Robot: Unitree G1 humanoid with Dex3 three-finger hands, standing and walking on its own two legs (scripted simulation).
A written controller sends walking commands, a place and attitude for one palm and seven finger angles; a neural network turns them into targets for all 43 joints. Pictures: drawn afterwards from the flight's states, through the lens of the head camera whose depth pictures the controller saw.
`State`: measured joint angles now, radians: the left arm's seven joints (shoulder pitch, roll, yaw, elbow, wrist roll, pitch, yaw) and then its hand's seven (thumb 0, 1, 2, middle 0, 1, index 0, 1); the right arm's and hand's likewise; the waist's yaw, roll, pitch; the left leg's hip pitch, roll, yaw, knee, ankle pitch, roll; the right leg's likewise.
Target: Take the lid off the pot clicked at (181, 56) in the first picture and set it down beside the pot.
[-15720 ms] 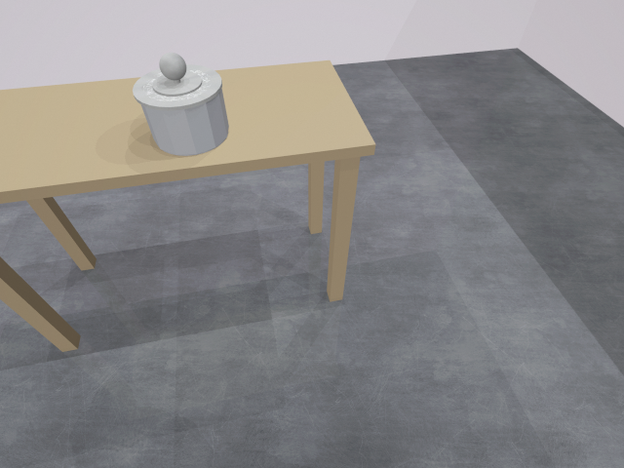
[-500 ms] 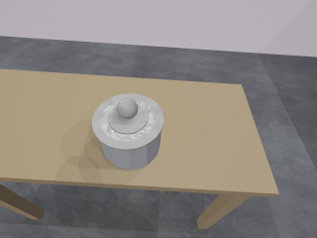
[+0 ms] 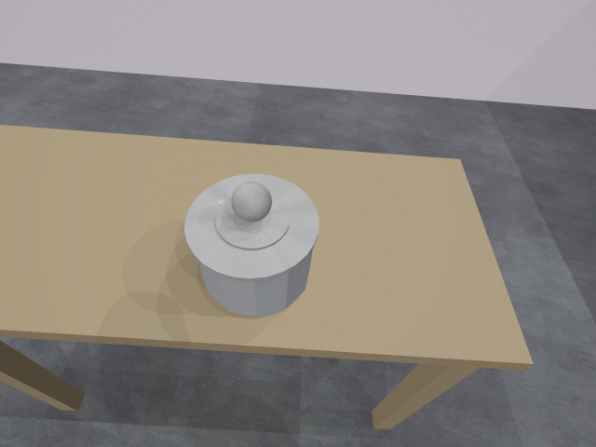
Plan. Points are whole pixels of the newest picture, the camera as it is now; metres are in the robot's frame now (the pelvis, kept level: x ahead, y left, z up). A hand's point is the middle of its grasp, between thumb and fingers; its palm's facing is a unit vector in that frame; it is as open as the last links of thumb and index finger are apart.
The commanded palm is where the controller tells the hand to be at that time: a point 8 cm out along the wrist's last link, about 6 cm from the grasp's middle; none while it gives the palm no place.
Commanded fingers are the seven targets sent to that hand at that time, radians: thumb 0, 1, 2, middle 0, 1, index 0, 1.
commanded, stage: look again from close up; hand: left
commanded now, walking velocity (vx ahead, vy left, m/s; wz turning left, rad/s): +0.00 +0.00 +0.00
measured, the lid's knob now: (251, 201) +0.39 +0.10 +0.11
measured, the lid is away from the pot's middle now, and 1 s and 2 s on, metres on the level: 0.00 0.00 0.00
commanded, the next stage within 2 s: lift the closed hand beside the body in 0.08 s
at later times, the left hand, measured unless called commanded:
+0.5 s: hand (166, 440) +0.14 +0.17 -0.05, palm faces +0.19 -0.96 -0.22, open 5.4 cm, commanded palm +0.07 +0.23 -0.03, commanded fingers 0.00 0.90 0.90 -0.95 -1.12 -0.95 -1.12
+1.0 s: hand out of the picture +0.09 +0.18 +0.00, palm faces +0.32 -0.86 -0.39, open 3.1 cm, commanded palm +0.04 +0.21 +0.04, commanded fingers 0.00 0.90 0.90 -1.30 -1.50 -1.30 -1.50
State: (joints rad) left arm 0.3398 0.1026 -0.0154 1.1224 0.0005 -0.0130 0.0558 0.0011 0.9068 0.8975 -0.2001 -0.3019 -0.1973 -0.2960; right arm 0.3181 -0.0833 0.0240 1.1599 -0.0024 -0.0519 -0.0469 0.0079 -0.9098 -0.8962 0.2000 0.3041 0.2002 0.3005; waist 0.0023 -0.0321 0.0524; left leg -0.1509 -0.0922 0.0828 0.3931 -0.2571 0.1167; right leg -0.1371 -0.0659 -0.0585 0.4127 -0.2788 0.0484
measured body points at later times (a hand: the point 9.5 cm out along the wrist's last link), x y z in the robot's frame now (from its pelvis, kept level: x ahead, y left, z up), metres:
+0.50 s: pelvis -0.02 -0.01 +0.00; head +0.01 +0.00 +0.45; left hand +0.12 +0.22 -0.03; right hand +0.15 -0.26 -0.09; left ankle -0.03 +0.04 -0.74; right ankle -0.04 -0.16 -0.74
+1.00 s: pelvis -0.01 -0.07 +0.00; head +0.01 -0.08 +0.45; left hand +0.07 +0.23 +0.02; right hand +0.19 -0.27 -0.10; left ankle -0.03 +0.04 -0.74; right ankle -0.04 -0.16 -0.74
